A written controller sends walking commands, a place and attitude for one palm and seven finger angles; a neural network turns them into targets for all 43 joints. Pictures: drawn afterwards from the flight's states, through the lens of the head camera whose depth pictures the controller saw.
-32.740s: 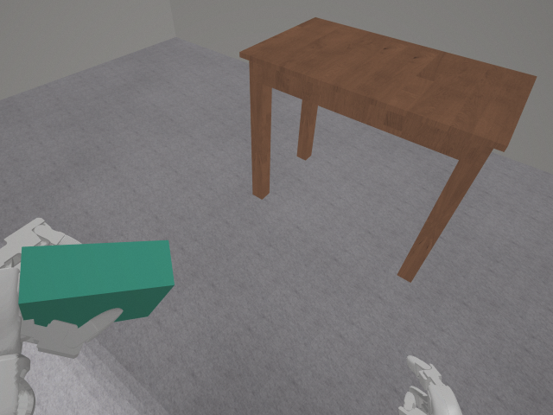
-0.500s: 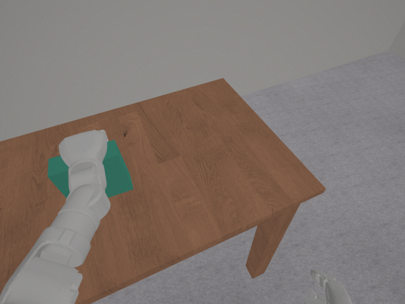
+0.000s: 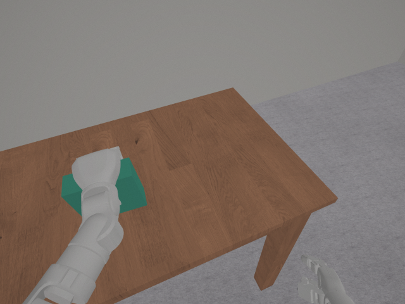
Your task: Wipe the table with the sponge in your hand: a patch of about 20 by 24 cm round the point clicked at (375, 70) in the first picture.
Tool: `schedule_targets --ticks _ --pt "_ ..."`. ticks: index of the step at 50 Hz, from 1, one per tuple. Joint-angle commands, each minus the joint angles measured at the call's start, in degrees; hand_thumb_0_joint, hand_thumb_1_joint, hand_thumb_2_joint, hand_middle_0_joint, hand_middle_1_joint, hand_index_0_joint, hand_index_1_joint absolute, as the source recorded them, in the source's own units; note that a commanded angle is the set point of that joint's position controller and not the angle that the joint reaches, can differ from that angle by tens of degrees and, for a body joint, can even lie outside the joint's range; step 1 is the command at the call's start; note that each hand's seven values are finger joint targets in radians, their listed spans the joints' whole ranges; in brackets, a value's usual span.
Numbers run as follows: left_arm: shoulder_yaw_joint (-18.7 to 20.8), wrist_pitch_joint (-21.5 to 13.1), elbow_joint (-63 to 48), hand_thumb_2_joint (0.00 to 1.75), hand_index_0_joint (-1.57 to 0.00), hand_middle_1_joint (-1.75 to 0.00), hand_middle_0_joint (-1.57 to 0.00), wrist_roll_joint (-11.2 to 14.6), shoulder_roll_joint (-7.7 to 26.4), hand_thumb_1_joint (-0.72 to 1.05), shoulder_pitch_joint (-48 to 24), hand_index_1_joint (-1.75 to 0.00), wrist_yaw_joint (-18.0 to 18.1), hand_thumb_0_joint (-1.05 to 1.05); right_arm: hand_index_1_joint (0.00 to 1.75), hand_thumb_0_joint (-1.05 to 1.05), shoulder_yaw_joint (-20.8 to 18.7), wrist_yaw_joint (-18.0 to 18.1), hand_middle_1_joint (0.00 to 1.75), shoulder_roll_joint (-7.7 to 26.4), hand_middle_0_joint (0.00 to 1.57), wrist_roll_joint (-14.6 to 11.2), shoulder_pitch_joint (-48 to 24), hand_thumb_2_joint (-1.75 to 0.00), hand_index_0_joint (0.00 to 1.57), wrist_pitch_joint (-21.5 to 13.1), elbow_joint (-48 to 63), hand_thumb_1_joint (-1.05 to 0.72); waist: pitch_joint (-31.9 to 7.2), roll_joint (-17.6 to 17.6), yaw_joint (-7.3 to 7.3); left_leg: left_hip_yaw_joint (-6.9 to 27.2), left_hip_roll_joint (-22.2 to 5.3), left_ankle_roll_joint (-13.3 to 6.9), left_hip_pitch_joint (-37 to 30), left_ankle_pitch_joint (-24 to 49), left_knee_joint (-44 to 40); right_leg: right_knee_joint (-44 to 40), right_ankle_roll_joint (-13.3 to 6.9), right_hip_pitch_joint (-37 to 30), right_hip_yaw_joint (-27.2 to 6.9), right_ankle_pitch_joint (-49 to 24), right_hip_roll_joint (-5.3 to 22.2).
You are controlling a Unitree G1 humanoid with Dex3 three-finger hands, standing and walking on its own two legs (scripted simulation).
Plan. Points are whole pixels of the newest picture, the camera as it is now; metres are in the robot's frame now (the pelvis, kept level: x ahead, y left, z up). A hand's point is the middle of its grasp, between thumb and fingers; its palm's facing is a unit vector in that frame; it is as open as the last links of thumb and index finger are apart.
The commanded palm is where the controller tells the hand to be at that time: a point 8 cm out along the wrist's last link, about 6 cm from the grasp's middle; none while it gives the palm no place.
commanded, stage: wipe back along the middle lane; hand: left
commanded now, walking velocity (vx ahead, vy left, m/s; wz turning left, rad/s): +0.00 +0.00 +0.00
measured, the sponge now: (111, 196) +0.33 +0.25 +0.01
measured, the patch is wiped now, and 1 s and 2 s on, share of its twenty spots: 0.45 0.70 0.80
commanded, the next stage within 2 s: slide across to the third lane in 0.58 s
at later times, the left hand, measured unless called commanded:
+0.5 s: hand (113, 200) +0.29 +0.22 +0.06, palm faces +0.08 -0.07 -0.99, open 9.4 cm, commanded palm +0.24 +0.19 +0.10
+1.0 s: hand (123, 212) +0.27 +0.19 +0.07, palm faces +0.04 -0.09 -1.00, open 9.3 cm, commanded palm +0.23 +0.16 +0.11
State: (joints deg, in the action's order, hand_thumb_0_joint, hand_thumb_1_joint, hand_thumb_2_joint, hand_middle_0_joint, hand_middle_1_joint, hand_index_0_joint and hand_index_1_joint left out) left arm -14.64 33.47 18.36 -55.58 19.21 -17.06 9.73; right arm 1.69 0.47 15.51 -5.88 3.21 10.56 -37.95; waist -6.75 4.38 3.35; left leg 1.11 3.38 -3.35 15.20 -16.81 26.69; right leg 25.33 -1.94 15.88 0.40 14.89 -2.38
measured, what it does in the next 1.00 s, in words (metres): stands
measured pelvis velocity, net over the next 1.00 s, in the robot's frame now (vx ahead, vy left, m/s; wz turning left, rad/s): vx -0.02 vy -0.02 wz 0.00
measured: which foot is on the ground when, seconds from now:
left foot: down 0.00-1.00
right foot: down 0.00-1.00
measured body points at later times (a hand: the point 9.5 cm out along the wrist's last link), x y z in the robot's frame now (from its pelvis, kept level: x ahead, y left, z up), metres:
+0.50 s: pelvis -0.01 +0.00 +0.00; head -0.03 -0.03 +0.45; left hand +0.28 +0.22 +0.12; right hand +0.23 -0.20 -0.08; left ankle -0.04 +0.08 -0.74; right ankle -0.03 -0.10 -0.74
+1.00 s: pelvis -0.02 -0.02 +0.00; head -0.05 -0.06 +0.45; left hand +0.26 +0.19 +0.12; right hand +0.23 -0.23 -0.08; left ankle -0.04 +0.08 -0.74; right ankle -0.03 -0.10 -0.74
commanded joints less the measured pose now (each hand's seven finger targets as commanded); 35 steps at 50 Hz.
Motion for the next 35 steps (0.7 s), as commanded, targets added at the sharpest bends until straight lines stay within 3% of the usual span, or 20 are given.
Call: schedule_targets --ticks 1,3,4,7,8,9,12,13,14,15,16,18,19,23,26,28,29,32,33,35 --pt "-0.6 2.1 -7.5 1.3 -1.2 -1.6 -1.2 3.5 -0.8 0.1 -3.4 -1.6 -2.7 0.0 0.3 0.0 -1.9 -1.0 0.3 6.1 0.2 0.0 -12.0 -0.9 0.2 -2.9 10.5 -0.9 -10.7 -8.7 0.26 2.4 -2.6 1.6 -4.1 25.1 -0.4 0.8 -2.4 -8.4 -0.6 -25.8 1.2" --pt "0.9 3.2 -8.4 1.3 -1.2 -1.6 -1.2 3.1 1.4 0.1 -3.4 -1.6 -2.7 0.0 0.3 0.0 -1.8 -1.0 0.3 6.4 0.2 0.0 -13.0 -0.9 0.2 -2.6 10.3 -0.9 -9.8 -8.7 0.58 2.8 -2.8 1.8 -3.9 24.2 -0.8 0.9 -2.7 -7.9 -1.0 -24.5 1.1" --pt "-1.4 3.7 -9.3 1.3 -1.2 -1.6 -1.2 3.1 -0.9 0.1 -4.2 -1.6 -2.9 0.0 0.3 0.0 -1.5 -1.1 0.3 5.9 0.2 -0.1 -13.0 -0.9 0.2 -2.5 10.7 -0.9 -9.5 -7.4 0.21 2.5 -2.8 1.7 -4.1 24.1 -0.9 1.1 -2.6 -7.7 -0.2 -23.6 1.2" --pt "-1.9 4.6 -9.5 1.3 -1.2 -1.6 -1.2 2.5 -1.0 0.1 -3.4 -1.6 -3.1 0.0 0.3 0.0 -1.3 -1.4 0.3 5.7 0.2 -0.1 -13.6 -0.9 0.2 -2.5 10.8 -0.9 -9.0 -7.3 0.46 2.8 -2.8 2.0 -4.3 24.0 -0.8 1.3 -2.8 -7.1 -0.3 -22.5 0.9" --pt "-0.1 4.6 -10.6 1.3 -1.2 -1.6 -1.2 2.4 0.6 0.1 -2.3 -1.6 -3.0 0.0 0.3 0.0 -1.5 -1.5 0.3 5.8 0.2 -0.1 -14.0 -0.9 0.2 -2.4 10.8 -0.9 -9.9 -6.5 0.97 3.2 -3.1 2.2 -4.8 25.0 -0.7 1.8 -3.1 -7.2 -0.5 -22.4 0.8" --pt "-2.8 4.8 -11.5 1.3 -1.2 -1.6 -1.2 2.5 -2.2 0.1 -1.0 -1.6 -3.1 0.0 0.3 0.0 -1.3 -1.8 0.3 5.3 0.2 0.0 -14.2 -0.9 0.2 -2.6 11.4 -0.9 -10.0 -6.1 0.91 2.9 -2.9 2.1 -5.2 26.0 -0.3 1.9 -2.9 -7.6 0.1 -23.0 0.9" --pt "-4.9 4.8 -12.9 1.3 -1.2 -1.6 -1.2 2.1 -3.7 0.1 0.4 -1.6 -3.6 0.0 0.3 0.0 -1.1 -2.6 0.3 5.1 0.2 -0.1 -14.8 -0.9 0.2 -2.4 11.6 -0.9 -9.3 -6.3 0.66 3.7 -3.4 2.5 -5.3 27.5 0.1 2.5 -3.0 -6.3 0.2 -22.5 0.7" --pt "-2.9 4.9 -13.9 1.3 -1.2 -1.6 -1.2 2.3 -2.2 0.1 1.5 -1.6 -3.4 0.0 0.3 0.0 -1.4 -2.8 0.3 5.3 0.2 0.0 -15.1 -0.9 0.2 -2.3 11.7 -0.9 -9.7 -6.6 1.26 3.8 -3.5 2.3 -5.1 26.5 0.0 2.5 -3.1 -6.5 0.0 -21.8 0.5" --pt "-4.7 5.1 -14.3 1.3 -1.2 -1.6 -1.2 2.3 -3.7 0.1 0.8 -1.6 -3.5 0.0 0.3 0.0 -1.3 -2.7 0.3 5.1 0.2 0.0 -15.0 -0.9 0.2 -2.1 11.9 -0.9 -9.3 -6.8 0.72 3.3 -3.2 2.0 -5.0 25.6 0.1 2.5 -3.0 -6.8 0.1 -22.0 0.6" --pt "-3.9 5.2 -14.4 1.3 -1.2 -1.6 -1.2 2.2 -2.7 0.1 2.0 -1.6 -3.3 0.0 0.3 0.0 -1.2 -2.8 0.3 5.0 0.2 -0.2 -15.2 -0.9 0.2 -2.1 11.9 -0.9 -8.9 -6.7 1.02 3.7 -3.4 2.2 -4.8 25.2 -0.2 2.5 -3.1 -6.4 -0.1 -21.0 0.5" --pt "-5.9 5.4 -15.0 1.3 -1.2 -1.6 -1.2 2.1 -4.5 0.1 1.4 -1.6 -3.5 0.0 0.3 0.0 -1.1 -2.9 0.3 4.9 0.2 -0.2 -15.6 -0.9 0.2 -2.1 12.0 -0.9 -8.0 -6.4 0.68 3.8 -3.5 2.3 -4.7 24.7 -0.2 2.5 -3.1 -5.7 0.2 -20.0 0.5" --pt "-3.5 5.8 -15.5 1.3 -1.2 -1.6 -1.2 2.0 -2.0 0.1 1.3 -1.6 -3.3 0.0 0.3 0.0 -1.3 -3.0 0.3 5.4 0.2 -0.2 -15.9 -0.9 0.2 -1.9 11.7 -0.9 -7.5 -6.9 1.01 3.8 -3.5 2.0 -3.9 21.6 -0.7 2.4 -3.3 -5.5 -0.5 -18.2 0.2" --pt "-5.9 6.0 -16.0 1.3 -1.2 -1.6 -1.2 2.1 -4.5 0.1 1.2 -1.6 -3.3 0.0 0.3 0.0 -1.1 -3.0 0.3 4.9 0.2 -0.1 -16.0 -0.9 0.2 -1.9 12.1 -0.9 -7.7 -7.2 0.84 3.5 -3.2 1.7 -4.0 21.0 -0.7 2.3 -3.1 -6.0 0.0 -17.8 0.4" --pt "-2.8 6.6 -16.5 1.3 -1.2 -1.6 -1.2 2.2 -1.5 0.1 3.2 -1.6 -3.1 0.0 0.3 0.0 -1.1 -2.9 0.3 5.3 0.2 -0.1 -16.6 -0.9 0.2 -1.9 11.9 -0.9 -7.3 -7.7 1.52 3.4 -3.0 1.5 -2.9 18.5 -1.2 2.1 -3.3 -6.7 -1.2 -17.0 0.2" --pt "-5.3 6.9 -16.9 1.3 -1.2 -1.6 -1.2 2.5 -3.6 0.1 4.2 -1.6 -3.5 0.0 0.3 0.0 -0.7 -3.0 0.3 4.8 0.2 -0.3 -17.1 -0.9 0.2 -2.0 12.3 -0.9 -6.4 -8.2 1.13 3.1 -2.8 1.3 -2.6 17.4 -1.2 1.9 -2.9 -6.7 -0.9 -16.2 0.4" --pt "-3.1 6.8 -17.7 1.3 -1.2 -1.6 -1.2 2.3 -1.6 0.1 5.2 -1.6 -3.3 0.0 0.3 0.0 -1.0 -3.0 0.3 5.1 0.2 -0.2 -17.3 -0.9 0.2 -2.1 12.1 -0.9 -6.7 -7.8 1.61 3.3 -2.7 1.3 -2.2 16.9 -1.2 1.9 -3.2 -7.0 -1.8 -16.1 0.2" --pt "-4.7 6.8 -18.2 1.3 -1.2 -1.6 -1.2 2.6 -3.3 0.1 6.2 -1.6 -3.3 0.0 0.3 0.0 -0.8 -3.1 0.3 4.6 0.2 -0.2 -17.3 -0.9 0.2 -2.1 12.5 -0.9 -6.6 -7.4 1.51 2.7 -2.5 1.0 -2.4 17.1 -1.0 2.0 -2.9 -7.6 -1.2 -16.7 0.5" --pt "-4.6 6.8 -19.2 1.3 -1.2 -1.6 -1.2 3.0 -2.7 0.1 8.4 -1.6 -3.7 0.0 0.3 0.0 -0.7 -3.2 0.3 4.6 0.2 -0.3 -17.6 -0.9 0.2 -2.1 12.7 -0.9 -6.1 -8.4 1.57 2.4 -2.2 0.9 -1.7 16.3 -1.1 1.5 -2.7 -8.5 -2.1 -17.4 0.6" --pt "-1.6 6.7 -19.2 1.3 -1.2 -1.6 -1.2 2.7 0.3 0.1 7.4 -1.6 -3.3 0.0 0.3 0.0 -0.9 -3.0 0.3 5.1 0.2 -0.2 -17.3 -0.9 0.2 -2.1 12.1 -0.9 -6.5 -8.2 1.64 2.7 -2.3 0.9 -1.6 15.7 -1.1 1.5 -2.9 -8.2 -3.1 -17.1 0.3" --pt "-3.4 6.7 -20.1 1.3 -1.2 -1.6 -1.2 2.8 -1.4 0.1 5.7 -1.6 -3.3 0.0 0.3 0.0 -0.7 -2.7 0.3 4.7 0.2 -0.2 -17.7 -0.9 0.2 -2.2 12.1 -0.9 -6.1 -8.9 1.15 2.3 -2.1 0.8 -1.5 15.1 -1.1 1.2 -2.6 -8.5 -3.0 -17.0 0.6"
